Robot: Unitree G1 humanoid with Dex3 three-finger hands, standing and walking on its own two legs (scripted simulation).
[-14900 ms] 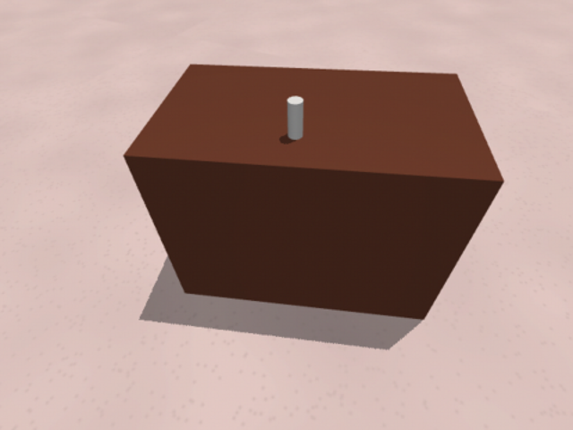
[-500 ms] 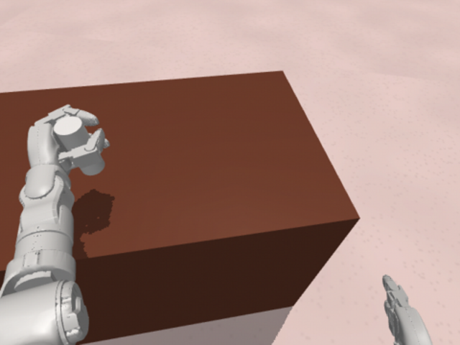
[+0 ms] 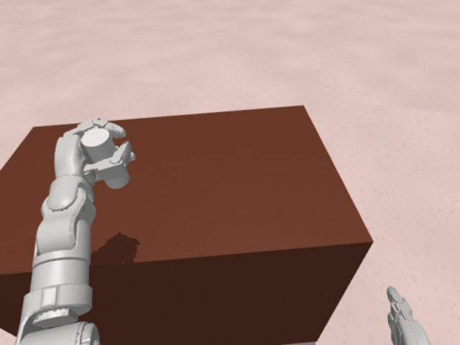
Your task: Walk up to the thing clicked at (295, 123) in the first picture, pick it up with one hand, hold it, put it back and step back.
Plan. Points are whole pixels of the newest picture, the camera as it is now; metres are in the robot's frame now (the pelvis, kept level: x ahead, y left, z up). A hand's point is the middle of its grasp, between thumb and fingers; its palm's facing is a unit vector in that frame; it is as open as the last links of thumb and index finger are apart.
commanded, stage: lift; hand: left
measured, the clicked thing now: (107, 160) +0.40 +0.22 +0.17
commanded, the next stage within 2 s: hold in 0.68 s
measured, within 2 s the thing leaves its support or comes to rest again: neither
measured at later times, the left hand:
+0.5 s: hand (110, 148) +0.36 +0.18 +0.23, palm faces +0.17 -0.99 +0.02, open 5.0 cm
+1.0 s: hand (104, 138) +0.35 +0.18 +0.26, palm faces +0.15 -0.99 +0.02, open 5.0 cm
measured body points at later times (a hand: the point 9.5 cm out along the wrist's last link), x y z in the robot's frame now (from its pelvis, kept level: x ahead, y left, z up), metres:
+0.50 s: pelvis -0.01 -0.01 +0.01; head -0.04 -0.03 +0.46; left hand +0.34 +0.23 +0.23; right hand +0.15 -0.27 -0.05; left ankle +0.01 +0.12 -0.72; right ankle -0.01 -0.13 -0.72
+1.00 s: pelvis +0.00 -0.01 +0.01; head -0.04 -0.03 +0.46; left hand +0.33 +0.23 +0.26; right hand +0.17 -0.27 -0.05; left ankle +0.01 +0.12 -0.72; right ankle -0.01 -0.13 -0.72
